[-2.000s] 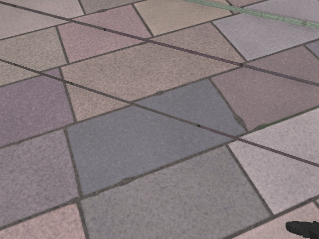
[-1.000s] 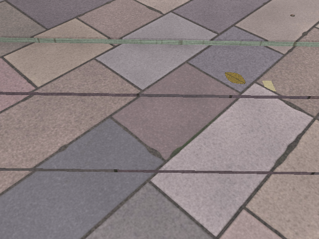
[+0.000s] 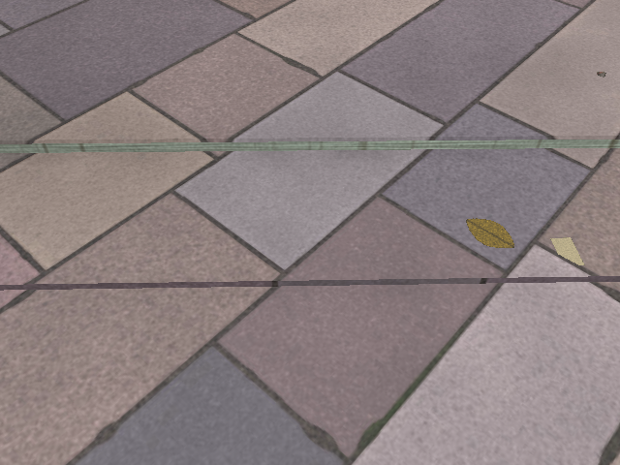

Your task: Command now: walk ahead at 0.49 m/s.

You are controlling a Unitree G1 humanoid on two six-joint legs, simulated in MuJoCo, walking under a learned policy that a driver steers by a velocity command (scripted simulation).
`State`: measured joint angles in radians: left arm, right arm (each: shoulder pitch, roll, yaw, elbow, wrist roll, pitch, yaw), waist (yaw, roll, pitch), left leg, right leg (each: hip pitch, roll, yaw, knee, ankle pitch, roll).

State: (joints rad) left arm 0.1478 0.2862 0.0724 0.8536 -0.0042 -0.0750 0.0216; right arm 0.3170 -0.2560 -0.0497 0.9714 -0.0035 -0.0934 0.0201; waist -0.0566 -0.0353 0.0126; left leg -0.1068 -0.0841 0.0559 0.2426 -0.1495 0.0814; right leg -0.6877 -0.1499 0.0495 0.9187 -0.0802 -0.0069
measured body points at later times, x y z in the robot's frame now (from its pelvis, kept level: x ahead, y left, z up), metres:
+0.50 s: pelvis +0.30 -0.07 +0.00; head +0.31 -0.08 +0.45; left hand +0.33 +0.20 -0.13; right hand +0.42 -0.34 -0.13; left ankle +0.36 +0.10 -0.66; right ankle +0.30 -0.15 -0.75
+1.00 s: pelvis +0.58 +0.01 +0.02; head +0.60 +0.03 +0.47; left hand +0.67 +0.31 -0.09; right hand +0.73 -0.24 -0.10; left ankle +0.60 +0.08 -0.72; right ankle +0.66 -0.16 -0.65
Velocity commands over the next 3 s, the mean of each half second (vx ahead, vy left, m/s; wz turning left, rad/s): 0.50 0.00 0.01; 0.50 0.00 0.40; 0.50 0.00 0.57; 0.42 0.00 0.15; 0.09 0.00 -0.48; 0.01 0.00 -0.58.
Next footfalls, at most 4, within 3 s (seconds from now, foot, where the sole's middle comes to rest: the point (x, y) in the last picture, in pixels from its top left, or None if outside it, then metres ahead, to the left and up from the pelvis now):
0.26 right None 0.34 -0.16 -0.78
0.78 left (263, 405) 0.64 0.09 -0.76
1.24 right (319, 281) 0.95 -0.05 -0.74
1.66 left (192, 309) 0.89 0.27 -0.75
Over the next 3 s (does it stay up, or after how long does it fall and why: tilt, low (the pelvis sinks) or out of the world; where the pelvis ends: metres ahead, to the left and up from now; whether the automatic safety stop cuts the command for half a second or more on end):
stays up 1.03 0.31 0.04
